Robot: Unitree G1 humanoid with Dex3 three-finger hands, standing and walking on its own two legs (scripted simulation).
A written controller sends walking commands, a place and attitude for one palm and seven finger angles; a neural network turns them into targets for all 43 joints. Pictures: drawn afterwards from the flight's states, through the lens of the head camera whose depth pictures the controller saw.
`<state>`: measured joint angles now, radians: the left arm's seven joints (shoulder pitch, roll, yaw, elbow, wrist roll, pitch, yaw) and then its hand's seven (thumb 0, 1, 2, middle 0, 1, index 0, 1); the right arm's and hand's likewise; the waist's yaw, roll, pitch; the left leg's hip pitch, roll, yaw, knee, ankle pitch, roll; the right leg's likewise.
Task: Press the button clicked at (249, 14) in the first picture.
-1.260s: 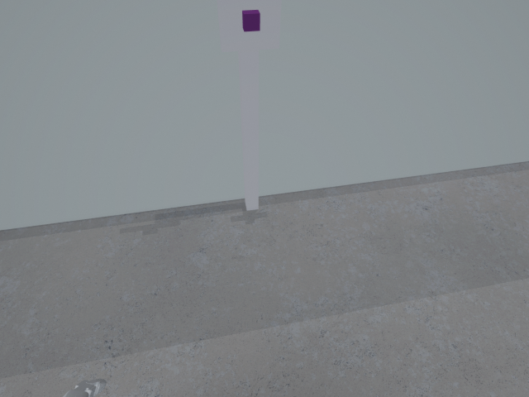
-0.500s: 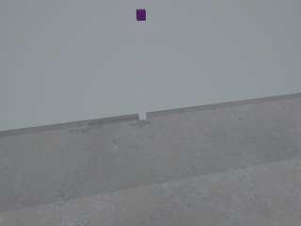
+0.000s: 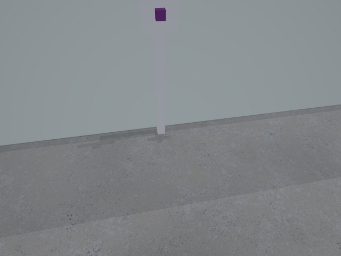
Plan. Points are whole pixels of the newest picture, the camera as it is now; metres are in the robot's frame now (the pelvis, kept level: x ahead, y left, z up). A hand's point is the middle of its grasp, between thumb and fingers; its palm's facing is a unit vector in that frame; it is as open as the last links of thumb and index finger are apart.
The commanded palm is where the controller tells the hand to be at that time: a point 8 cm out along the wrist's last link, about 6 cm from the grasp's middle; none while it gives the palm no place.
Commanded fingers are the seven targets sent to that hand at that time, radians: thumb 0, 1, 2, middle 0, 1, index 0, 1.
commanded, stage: look at it before walking up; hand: left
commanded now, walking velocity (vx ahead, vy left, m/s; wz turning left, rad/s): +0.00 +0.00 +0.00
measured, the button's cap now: (160, 14) +1.07 +0.11 +0.12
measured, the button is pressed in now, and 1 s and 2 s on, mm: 0 0 0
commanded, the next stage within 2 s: walk to a spot facing it in 0.38 s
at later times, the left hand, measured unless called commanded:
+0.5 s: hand out of the picture +0.09 +0.25 -0.15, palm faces -0.03 -0.94 -0.34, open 7.4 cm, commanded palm none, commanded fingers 0.00 0.90 0.90 -0.20 -0.30 -0.20 -0.30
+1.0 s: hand out of the picture +0.05 +0.17 -0.17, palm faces -0.15 -0.96 -0.23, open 7.4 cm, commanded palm none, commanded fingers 0.00 0.90 0.90 -0.20 -0.30 -0.20 -0.30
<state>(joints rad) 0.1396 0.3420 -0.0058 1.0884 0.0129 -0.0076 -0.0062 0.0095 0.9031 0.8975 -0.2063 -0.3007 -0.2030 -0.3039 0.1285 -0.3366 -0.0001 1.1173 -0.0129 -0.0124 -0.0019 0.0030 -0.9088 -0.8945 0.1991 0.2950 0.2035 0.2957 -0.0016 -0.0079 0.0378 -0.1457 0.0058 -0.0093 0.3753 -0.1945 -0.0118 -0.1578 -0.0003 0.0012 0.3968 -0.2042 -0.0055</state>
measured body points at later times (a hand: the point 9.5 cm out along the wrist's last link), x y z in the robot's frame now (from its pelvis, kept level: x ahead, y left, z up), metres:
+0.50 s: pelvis +0.01 +0.00 +0.00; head +0.02 +0.00 +0.45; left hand +0.09 +0.30 -0.13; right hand +0.10 -0.30 -0.13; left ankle +0.01 +0.13 -0.74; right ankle +0.01 -0.12 -0.74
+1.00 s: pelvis +0.00 -0.02 -0.01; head +0.03 -0.04 +0.44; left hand +0.06 +0.22 -0.15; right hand +0.02 -0.28 -0.17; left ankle +0.01 +0.12 -0.68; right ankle +0.00 -0.10 -0.75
